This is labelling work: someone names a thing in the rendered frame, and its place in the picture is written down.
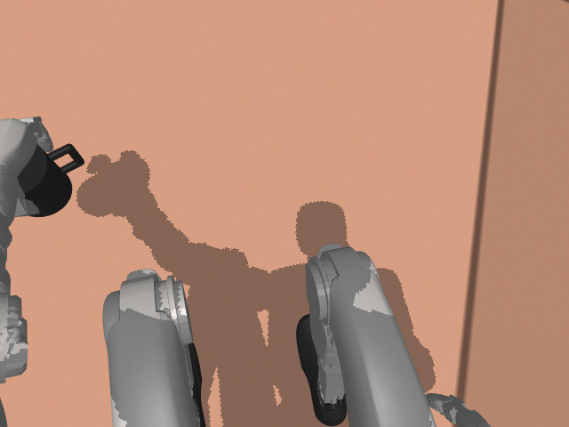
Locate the right robot hand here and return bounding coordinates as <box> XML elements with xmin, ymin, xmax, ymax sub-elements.
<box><xmin>426</xmin><ymin>393</ymin><xmax>491</xmax><ymax>427</ymax></box>

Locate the left robot arm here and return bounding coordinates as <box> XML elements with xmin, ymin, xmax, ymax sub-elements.
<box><xmin>0</xmin><ymin>165</ymin><xmax>28</xmax><ymax>427</ymax></box>

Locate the right robot foot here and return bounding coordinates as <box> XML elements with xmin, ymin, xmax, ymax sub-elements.
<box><xmin>296</xmin><ymin>314</ymin><xmax>347</xmax><ymax>426</ymax></box>

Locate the mug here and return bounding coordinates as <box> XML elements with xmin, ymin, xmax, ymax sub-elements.
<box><xmin>17</xmin><ymin>144</ymin><xmax>84</xmax><ymax>217</ymax></box>

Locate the left robot hand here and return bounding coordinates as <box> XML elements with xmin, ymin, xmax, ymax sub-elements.
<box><xmin>0</xmin><ymin>117</ymin><xmax>53</xmax><ymax>217</ymax></box>

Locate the left robot foot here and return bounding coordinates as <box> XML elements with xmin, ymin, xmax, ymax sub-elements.
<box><xmin>188</xmin><ymin>343</ymin><xmax>206</xmax><ymax>427</ymax></box>

